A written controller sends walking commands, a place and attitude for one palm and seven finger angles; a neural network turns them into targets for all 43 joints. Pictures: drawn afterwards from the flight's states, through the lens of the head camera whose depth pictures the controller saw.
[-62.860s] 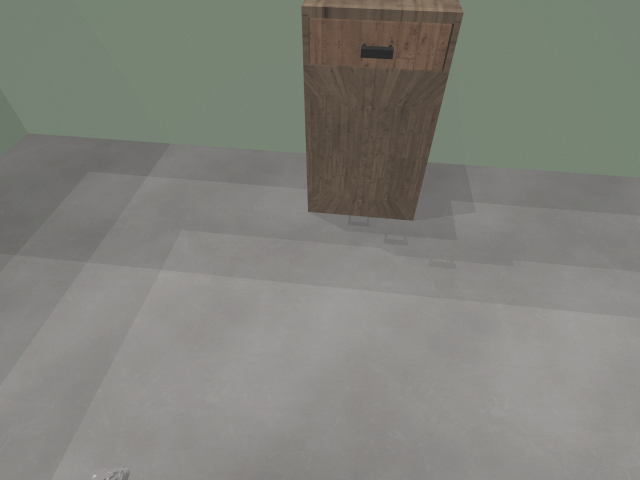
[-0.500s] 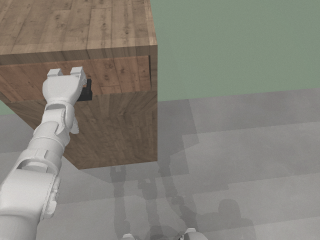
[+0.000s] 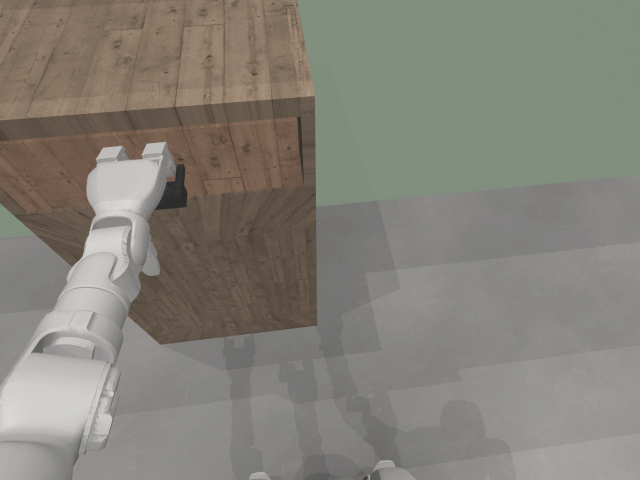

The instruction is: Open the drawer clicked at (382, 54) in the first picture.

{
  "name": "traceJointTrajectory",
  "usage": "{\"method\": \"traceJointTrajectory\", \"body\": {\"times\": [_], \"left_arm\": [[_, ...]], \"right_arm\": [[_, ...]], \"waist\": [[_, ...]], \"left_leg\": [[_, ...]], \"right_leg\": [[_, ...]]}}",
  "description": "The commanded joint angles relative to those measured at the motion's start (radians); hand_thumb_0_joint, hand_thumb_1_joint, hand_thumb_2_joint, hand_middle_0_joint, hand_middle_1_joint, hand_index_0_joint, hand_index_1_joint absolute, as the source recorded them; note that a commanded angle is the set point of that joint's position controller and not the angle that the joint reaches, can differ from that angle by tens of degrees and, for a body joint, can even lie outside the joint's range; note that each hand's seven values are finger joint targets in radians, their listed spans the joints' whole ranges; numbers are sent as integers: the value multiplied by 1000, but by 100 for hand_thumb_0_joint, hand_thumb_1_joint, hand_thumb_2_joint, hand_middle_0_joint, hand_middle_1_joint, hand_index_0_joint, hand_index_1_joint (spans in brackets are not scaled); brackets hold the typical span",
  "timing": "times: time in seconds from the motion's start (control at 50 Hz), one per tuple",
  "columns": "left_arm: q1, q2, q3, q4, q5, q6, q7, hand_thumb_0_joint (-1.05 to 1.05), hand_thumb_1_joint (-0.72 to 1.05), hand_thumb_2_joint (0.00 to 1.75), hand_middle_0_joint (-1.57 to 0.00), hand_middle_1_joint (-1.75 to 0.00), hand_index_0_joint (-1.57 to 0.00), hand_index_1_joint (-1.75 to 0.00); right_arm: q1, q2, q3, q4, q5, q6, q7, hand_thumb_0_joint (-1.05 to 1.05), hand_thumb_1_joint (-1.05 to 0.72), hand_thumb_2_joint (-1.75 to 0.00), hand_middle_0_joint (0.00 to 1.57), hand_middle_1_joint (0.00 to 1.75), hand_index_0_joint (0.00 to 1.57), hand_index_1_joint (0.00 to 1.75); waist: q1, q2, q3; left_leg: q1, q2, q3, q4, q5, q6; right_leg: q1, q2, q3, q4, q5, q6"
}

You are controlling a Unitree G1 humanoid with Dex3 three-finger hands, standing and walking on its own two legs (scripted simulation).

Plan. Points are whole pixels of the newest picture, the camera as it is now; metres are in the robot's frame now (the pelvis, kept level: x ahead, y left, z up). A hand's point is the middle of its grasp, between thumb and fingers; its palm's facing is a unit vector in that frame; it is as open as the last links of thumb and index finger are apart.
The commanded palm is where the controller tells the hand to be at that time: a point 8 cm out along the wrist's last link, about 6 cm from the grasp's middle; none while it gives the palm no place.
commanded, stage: lift the fingers back up to retry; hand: left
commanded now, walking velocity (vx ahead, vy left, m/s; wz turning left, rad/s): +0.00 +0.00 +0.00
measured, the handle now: (150, 185) +0.52 +0.24 +0.03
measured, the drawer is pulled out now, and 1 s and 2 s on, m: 0.00 0.00 0.00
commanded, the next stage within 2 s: re-aim the fingers above the handle in 0.56 s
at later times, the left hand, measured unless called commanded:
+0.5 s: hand (119, 189) +0.45 +0.23 +0.10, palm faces -0.02 +0.01 -1.00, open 13.9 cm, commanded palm +0.43 +0.23 +0.14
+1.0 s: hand (133, 184) +0.46 +0.22 +0.09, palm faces -0.04 +0.01 -1.00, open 13.8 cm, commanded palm +0.44 +0.22 +0.14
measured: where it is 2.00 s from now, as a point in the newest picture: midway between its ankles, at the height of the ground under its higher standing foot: outside the picture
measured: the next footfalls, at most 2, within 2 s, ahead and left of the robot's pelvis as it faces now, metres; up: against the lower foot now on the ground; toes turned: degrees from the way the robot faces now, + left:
none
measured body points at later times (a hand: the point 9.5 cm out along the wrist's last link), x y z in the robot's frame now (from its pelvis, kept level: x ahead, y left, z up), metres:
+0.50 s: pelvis +0.01 -0.01 +0.02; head +0.06 -0.03 +0.47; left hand +0.44 +0.23 +0.15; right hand +0.12 -0.27 -0.11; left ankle -0.02 +0.11 -0.70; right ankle +0.01 -0.14 -0.70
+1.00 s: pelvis +0.01 -0.02 +0.02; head +0.07 -0.04 +0.46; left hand +0.46 +0.22 +0.14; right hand +0.07 -0.28 -0.12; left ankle -0.02 +0.11 -0.70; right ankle +0.01 -0.14 -0.70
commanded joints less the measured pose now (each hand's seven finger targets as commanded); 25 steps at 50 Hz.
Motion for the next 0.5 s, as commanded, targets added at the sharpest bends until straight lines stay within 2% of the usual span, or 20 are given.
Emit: {"method": "traceJointTrajectory", "body": {"times": [0.0,0.02,0.04,0.06,0.08,0.12,0.14,0.2,0.24,0.26,0.28,0.3,0.32,0.36,0.4,0.42,0.44,0.48], "left_arm": [[-450,259,66,-252,-7,1,49,0,-50,30,-30,-120,-30,-120],[-477,257,63,-296,-9,-4,48,0,-50,30,-30,-120,-30,-120],[-437,254,69,-290,-11,-1,48,0,-50,30,-30,-120,-30,-120],[-418,275,90,-292,-13,6,45,0,-50,30,-30,-120,-30,-120],[-422,230,48,-306,-10,12,41,0,-50,30,-30,-120,-30,-120],[-390,219,44,-311,-28,30,27,0,-50,30,-30,-120,-30,-120],[-369,216,39,-286,-27,42,18,0,-50,30,-30,-120,-30,-120],[-377,188,2,-313,-40,64,-17,0,-50,30,-30,-120,-30,-120],[-399,173,-21,-349,-47,61,-43,0,-50,30,-30,-120,-30,-120],[-375,217,20,-336,-50,61,-53,0,-50,30,-30,-120,-30,-120],[-377,212,8,-334,-49,58,-65,0,-50,30,-30,-120,-30,-120],[-396,233,23,-349,-52,50,-73,0,-50,30,-30,-120,-30,-120],[-392,260,40,-345,-55,44,-82,0,-50,30,-30,-120,-30,-120],[-403,270,42,-324,-49,33,-93,0,-50,30,-30,-120,-30,-120],[-374,233,16,-289,-49,25,-104,0,-50,30,-30,-120,-30,-120],[-359,249,31,-293,-53,16,-111,0,-50,30,-30,-120,-30,-120],[-345,248,26,-266,-50,12,-118,0,-50,30,-30,-120,-30,-120],[-371,226,6,-293,-53,-8,-123,0,-50,30,-30,-120,-30,-120]], "right_arm": [[80,-158,-55,-66,-3,-29,-12,0,-90,-90,20,30,20,30],[75,-157,-58,-67,-6,-30,-14,0,-90,-90,20,30,20,30],[74,-153,-57,-66,-7,-33,-12,0,-90,-90,20,30,20,30],[73,-156,-58,-64,-5,-29,-11,0,-90,-90,20,30,20,30],[62,-152,-55,-68,-5,-29,-9,0,-90,-90,20,30,20,30],[52,-152,-57,-72,-1,-25,-4,0,-90,-90,20,30,20,30],[45,-152,-53,-68,1,-22,-5,0,-90,-90,20,30,20,30],[16,-153,-47,-86,10,-14,-4,0,-90,-90,20,30,20,30],[3,-151,-46,-91,9,-12,-10,0,-90,-90,20,30,20,30],[0,-153,-44,-94,12,-8,-12,0,-90,-90,20,30,20,30],[-15,-152,-39,-99,10,-6,-17,0,-90,-90,20,30,20,30],[-17,-152,-37,-103,12,-5,-19,0,-90,-90,20,30,20,30],[-26,-154,-34,-108,13,-1,-24,0,-90,-90,20,30,20,30],[-35,-150,-27,-107,18,-1,-30,0,-90,-90,20,30,20,30],[-34,-148,-28,-108,17,-2,-30,0,-90,-90,20,30,20,30],[-36,-151,-29,-113,16,-2,-30,0,-90,-90,20,30,20,30],[-36,-150,-27,-115,17,0,-31,0,-90,-90,20,30,20,30],[-37,-150,-30,-118,17,-2,-31,0,-90,-90,20,30,20,30]], "waist": [[9,27,-408],[8,39,-436],[22,54,-445],[27,42,-445],[19,52,-430],[21,44,-419],[24,19,-379],[22,0,-346],[21,5,-349],[32,-9,-340],[31,-24,-324],[33,-39,-326],[38,-33,-316],[38,-43,-275],[37,-64,-262],[45,-56,-283],[43,-67,-266],[37,-69,-273]], "left_leg": [[313,-32,-26,-96,444,14],[343,-31,-29,-94,491,13],[358,-31,-29,-97,521,12],[366,-30,-31,-98,548,9],[378,-30,-28,-101,562,10],[390,-29,-29,-114,580,7],[374,-30,-27,-125,561,9],[380,-35,-23,-155,511,12],[402,-37,-21,-165,508,15],[396,-40,-20,-173,494,15],[384,-45,-14,-181,468,18],[379,-46,-13,-189,454,18],[372,-50,-12,-197,440,19],[357,-52,-9,-209,409,19],[355,-54,-2,-212,397,19],[358,-56,2,-212,406,18],[347,-56,2,-213,392,18],[351,-58,5,-210,384,19]], "right_leg": [[230,64,-51,-71,312,-49],[244,63,-49,-74,337,-50],[255,63,-53,-74,345,-49],[266,65,-53,-73,365,-50],[262,64,-56,-83,367,-48],[289,64,-57,-98,380,-50],[291,63,-62,-103,375,-49],[313,61,-61,-128,361,-49],[332,56,-58,-140,363,-49],[350,57,-57,-145,366,-51],[364,53,-55,-154,364,-48],[382,50,-53,-157,368,-47],[402,48,-47,-167,362,-50],[395,45,-48,-173,350,-48],[393,42,-45,-180,349,-46],[419,40,-40,-182,362,-48],[408,39,-41,-178,357,-46],[403,38,-36,-182,357,-43]]}}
